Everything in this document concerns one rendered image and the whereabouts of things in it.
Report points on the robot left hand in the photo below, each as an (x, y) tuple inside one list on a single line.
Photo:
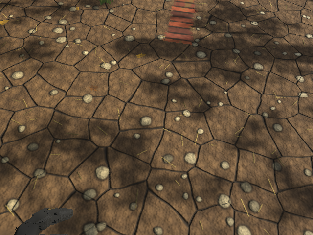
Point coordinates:
[(43, 219)]

